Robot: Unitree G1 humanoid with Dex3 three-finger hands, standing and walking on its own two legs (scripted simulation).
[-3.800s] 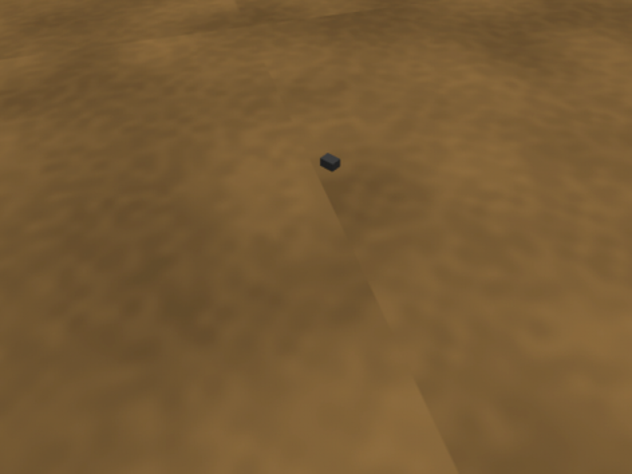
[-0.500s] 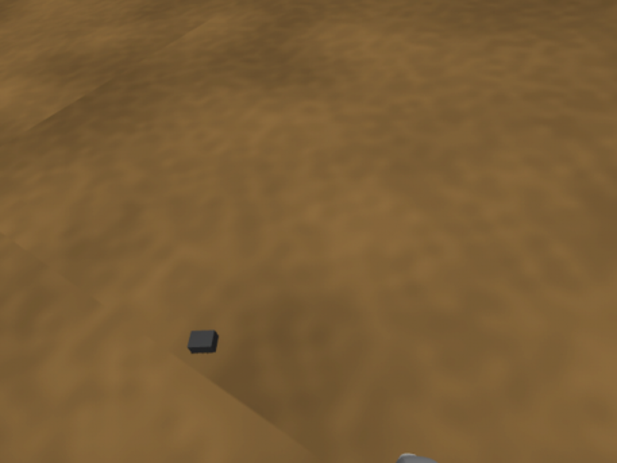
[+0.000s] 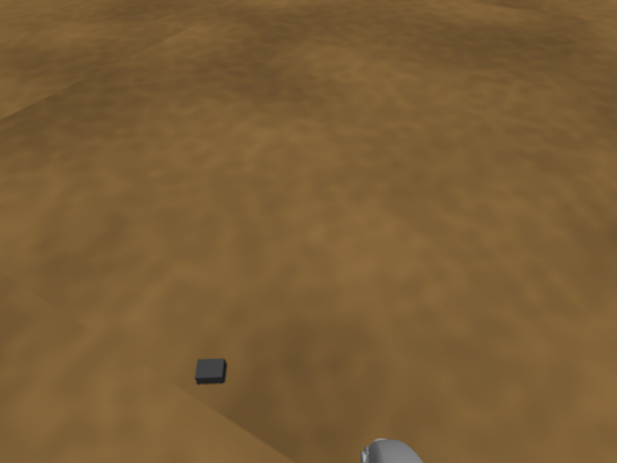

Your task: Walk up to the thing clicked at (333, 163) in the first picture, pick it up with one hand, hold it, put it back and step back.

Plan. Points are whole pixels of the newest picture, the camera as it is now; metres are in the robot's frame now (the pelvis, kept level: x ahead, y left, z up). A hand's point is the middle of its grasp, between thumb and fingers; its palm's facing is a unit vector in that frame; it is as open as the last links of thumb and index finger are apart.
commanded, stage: walk up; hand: left
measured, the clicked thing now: (211, 371) +0.58 +0.32 -0.73
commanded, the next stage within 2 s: none
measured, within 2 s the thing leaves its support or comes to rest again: neither
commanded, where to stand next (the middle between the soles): +0.17 +0.11 m, yaw -2 degrees
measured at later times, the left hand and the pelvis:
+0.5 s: hand out of the picture +0.15 +0.42 -0.11, palm faces -0.01 -0.85 -0.53, open 7.4 cm; pelvis +0.09 +0.12 +0.00, yaw -1 degrees
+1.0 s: hand out of the picture +0.18 +0.41 -0.15, palm faces -0.07 -0.92 -0.37, open 7.4 cm; pelvis +0.09 +0.15 +0.00, yaw -3 degrees
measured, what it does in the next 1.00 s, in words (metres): steps to the left: right foot, then left foot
